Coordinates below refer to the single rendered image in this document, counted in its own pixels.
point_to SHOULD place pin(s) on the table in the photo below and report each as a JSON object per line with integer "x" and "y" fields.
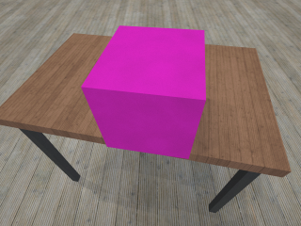
{"x": 237, "y": 129}

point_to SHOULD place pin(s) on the carton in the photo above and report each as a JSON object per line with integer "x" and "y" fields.
{"x": 147, "y": 90}

